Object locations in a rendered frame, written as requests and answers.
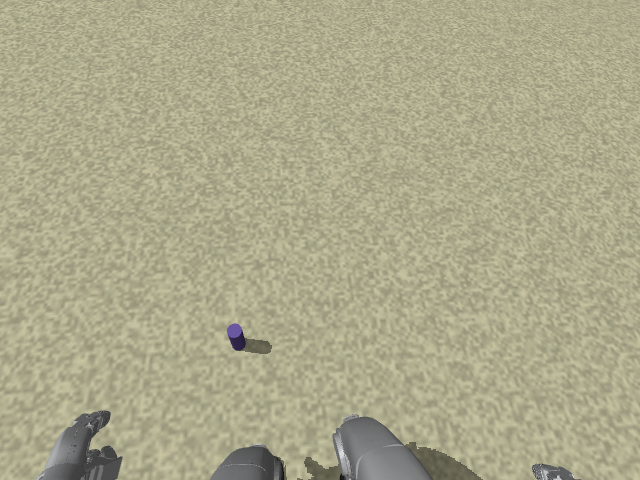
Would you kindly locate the left robot arm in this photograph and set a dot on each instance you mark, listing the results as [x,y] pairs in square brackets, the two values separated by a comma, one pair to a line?
[63,471]

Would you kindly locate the right robot hand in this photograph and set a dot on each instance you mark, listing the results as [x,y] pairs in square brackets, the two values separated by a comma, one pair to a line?
[548,472]

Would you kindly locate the can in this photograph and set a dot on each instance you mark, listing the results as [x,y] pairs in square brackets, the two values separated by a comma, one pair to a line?
[236,337]

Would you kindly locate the left robot hand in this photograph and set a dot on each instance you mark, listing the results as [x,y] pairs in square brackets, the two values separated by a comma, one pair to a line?
[73,444]

